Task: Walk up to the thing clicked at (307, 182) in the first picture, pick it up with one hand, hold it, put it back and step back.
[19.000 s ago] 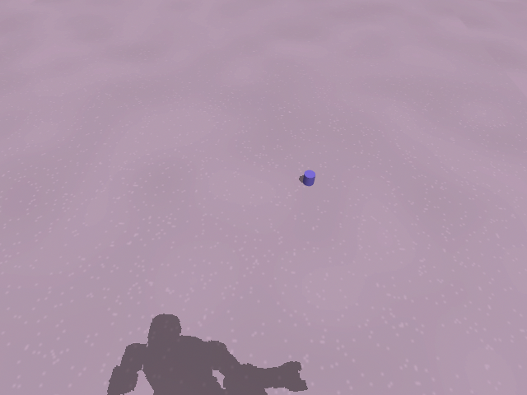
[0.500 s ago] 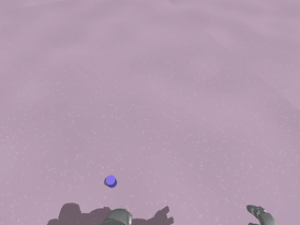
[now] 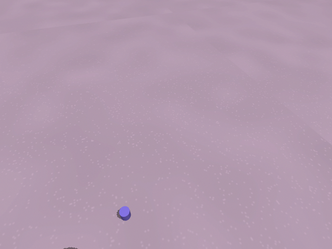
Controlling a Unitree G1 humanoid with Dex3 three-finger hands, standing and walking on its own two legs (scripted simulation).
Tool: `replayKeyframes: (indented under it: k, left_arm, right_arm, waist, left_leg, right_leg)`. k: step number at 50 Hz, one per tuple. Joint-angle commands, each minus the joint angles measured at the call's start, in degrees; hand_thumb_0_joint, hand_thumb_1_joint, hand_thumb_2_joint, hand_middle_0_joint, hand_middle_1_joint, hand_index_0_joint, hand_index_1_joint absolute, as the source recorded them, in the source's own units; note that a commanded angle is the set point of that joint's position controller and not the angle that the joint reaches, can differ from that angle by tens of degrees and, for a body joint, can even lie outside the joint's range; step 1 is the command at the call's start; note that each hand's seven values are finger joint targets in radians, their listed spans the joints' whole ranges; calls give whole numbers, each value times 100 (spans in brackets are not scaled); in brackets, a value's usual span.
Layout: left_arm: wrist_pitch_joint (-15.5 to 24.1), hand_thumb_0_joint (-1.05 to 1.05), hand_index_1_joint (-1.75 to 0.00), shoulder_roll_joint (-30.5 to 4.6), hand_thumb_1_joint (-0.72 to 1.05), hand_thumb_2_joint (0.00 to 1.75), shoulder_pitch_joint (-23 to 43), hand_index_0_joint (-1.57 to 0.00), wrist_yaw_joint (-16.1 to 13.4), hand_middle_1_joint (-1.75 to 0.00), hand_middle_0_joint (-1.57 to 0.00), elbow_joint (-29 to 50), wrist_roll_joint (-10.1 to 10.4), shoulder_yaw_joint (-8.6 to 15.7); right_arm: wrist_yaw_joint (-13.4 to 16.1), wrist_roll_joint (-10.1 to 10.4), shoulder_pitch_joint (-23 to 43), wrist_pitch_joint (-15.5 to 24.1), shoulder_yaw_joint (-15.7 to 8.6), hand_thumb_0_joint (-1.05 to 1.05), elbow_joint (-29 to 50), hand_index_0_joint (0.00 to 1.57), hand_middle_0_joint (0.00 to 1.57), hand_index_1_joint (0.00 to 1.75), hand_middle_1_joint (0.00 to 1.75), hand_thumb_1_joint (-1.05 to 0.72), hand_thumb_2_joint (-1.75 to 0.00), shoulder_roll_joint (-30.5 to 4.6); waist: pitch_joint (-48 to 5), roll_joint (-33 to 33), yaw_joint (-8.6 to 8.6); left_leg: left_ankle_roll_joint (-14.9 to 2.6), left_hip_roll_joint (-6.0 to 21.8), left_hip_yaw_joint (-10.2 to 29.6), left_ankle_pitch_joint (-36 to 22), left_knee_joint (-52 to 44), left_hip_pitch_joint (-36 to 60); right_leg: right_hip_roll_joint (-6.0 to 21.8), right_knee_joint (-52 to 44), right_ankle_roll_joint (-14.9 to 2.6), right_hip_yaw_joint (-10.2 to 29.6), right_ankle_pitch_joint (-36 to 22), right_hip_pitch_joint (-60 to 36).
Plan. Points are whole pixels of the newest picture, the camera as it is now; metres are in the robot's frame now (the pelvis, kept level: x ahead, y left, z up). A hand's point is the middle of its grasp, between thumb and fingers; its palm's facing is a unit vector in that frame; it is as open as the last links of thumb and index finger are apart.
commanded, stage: walk up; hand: left
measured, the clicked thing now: (125, 213) +0.47 +0.21 -0.73
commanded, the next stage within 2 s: stand in 1.26 s
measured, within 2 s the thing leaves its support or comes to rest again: neither
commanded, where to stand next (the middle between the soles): +0.10 -0.02 m, yaw +0 degrees
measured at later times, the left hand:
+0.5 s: hand out of the picture +0.10 +0.27 -0.14, palm faces +0.03 -0.93 -0.37, open 7.4 cm
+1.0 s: hand out of the picture +0.09 +0.26 -0.14, palm faces +0.06 -0.93 -0.35, open 7.4 cm
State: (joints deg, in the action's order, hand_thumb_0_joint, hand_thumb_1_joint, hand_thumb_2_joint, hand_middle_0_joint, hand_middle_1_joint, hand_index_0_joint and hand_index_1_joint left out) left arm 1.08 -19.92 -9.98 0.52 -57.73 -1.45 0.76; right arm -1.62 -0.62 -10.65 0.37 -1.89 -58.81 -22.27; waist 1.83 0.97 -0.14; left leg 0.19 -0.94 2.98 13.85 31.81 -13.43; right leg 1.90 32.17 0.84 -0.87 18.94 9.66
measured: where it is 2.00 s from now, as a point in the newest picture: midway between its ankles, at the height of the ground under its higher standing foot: outside the picture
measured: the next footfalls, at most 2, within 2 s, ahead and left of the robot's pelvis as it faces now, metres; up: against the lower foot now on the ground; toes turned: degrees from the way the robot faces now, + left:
none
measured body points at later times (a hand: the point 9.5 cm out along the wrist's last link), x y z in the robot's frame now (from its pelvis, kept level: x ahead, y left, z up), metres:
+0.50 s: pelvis +0.03 +0.00 +0.01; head +0.03 +0.00 +0.46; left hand +0.10 +0.31 -0.11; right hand +0.14 -0.30 -0.12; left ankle +0.03 +0.12 -0.73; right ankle -0.01 -0.13 -0.73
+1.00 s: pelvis +0.02 +0.00 +0.01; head +0.03 +0.00 +0.46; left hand +0.09 +0.31 -0.12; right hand +0.12 -0.30 -0.12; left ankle +0.03 +0.12 -0.73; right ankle -0.01 -0.13 -0.73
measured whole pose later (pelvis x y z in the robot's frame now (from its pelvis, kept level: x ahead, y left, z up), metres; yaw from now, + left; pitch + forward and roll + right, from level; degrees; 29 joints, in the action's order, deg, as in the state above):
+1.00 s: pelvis +0.02 +0.00 +0.01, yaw +3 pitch -3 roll -1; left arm 0.7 -20.3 -5.4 0.0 -63.6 -1.2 1.8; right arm -0.8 -0.5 -5.7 -0.2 -0.9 -63.9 -20.2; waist 3.6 0.4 -0.5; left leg 0.3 -1.4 6.0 12.7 25.2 -9.7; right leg 2.2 21.6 1.2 -4.2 15.7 3.0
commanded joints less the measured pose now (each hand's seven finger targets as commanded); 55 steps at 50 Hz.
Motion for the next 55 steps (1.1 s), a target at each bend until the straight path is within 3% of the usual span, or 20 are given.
replayKeyframes:
  k: [1,3,7,13,16,21,27,38,44,55]
  left_arm:
    - [154,0,-30,-1331,90,90,434,-20,-63,-30,-20,345,86,334]
    - [177,0,-30,-1294,90,90,483,-20,-62,-30,-20,247,84,319]
    - [197,0,-30,-1309,90,90,371,-20,-98,-30,-20,64,117,285]
    - [177,0,-30,-1355,90,90,508,-20,-128,-30,-20,-32,110,257]
    - [162,0,-30,-1376,90,90,572,-20,-141,-30,-20,-114,105,267]
    - [146,0,-30,-1347,90,90,673,-20,-141,-30,-20,-181,93,258]
    - [156,0,-30,-1374,90,90,688,-20,-155,-30,-20,-233,84,302]
    - [116,0,-30,-1331,90,90,690,-20,-159,-30,-20,-238,71,326]
    - [101,0,-30,-1349,90,90,734,-20,-150,-30,-20,-255,57,352]
    - [76,0,-30,-1297,90,90,691,-20,-121,-30,-20,-203,66,368]
  right_arm:
    - [65,-27,511,195,-175,0,375,20,20,30,30,-90,-90,-1204]
    - [68,-26,503,196,-134,0,294,20,20,30,30,-90,-90,-1155]
    - [116,-6,542,221,-138,0,198,20,20,30,30,-90,-90,-1153]
    - [169,40,523,177,-154,0,83,20,20,30,30,-90,-90,-1120]
    - [175,56,530,141,-167,0,43,20,20,30,30,-90,-90,-1075]
    - [158,41,718,98,-154,0,7,20,20,30,30,-90,-90,-1047]
    - [156,29,779,99,-159,0,-55,20,20,30,30,-90,-90,-1016]
    - [176,21,869,80,-149,0,-94,20,20,30,30,-90,-90,-1005]
    - [173,14,898,60,-128,0,-114,20,20,30,30,-90,-90,-1008]
    - [182,-2,784,91,-98,0,-121,20,20,30,30,-90,-90,-983]
  waist:
    - [295,-79,-135]
    - [206,136,-125]
    - [-425,396,-132]
    - [-757,175,-62]
    - [-637,-74,-17]
    - [-238,-98,-29]
    - [-422,-161,-10]
    - [-486,-65,-44]
    - [-267,-69,-52]
    - [-254,-25,-67]
  left_leg:
    - [-474,776,1217,877,-1266,-354]
    - [-391,756,1125,428,-1380,-444]
    - [-356,726,852,-1197,-1071,125]
    - [-354,679,597,-2160,-814,512]
    - [-367,646,543,-2215,-750,482]
    - [-339,580,606,-1656,-886,245]
    - [-307,520,495,-2085,-768,474]
    - [-323,529,522,-2089,-851,445]
    - [-302,476,608,-1577,-950,208]
    - [-292,460,696,-1581,-1039,167]
  right_leg:
    - [176,-974,-297,353,556,355]
    - [219,-966,-315,344,81,-115]
    - [319,-1094,-294,278,-806,-501]
    - [455,-1095,-264,185,-1604,-761]
    - [457,-1076,-263,147,-1755,-736]
    - [450,-1224,-262,140,-1285,-573]
    - [541,-1215,-261,128,-1783,-678]
    - [533,-1225,-232,40,-1750,-902]
    - [507,-1355,-262,67,-1210,-859]
    - [486,-1378,-239,23,-1100,-894]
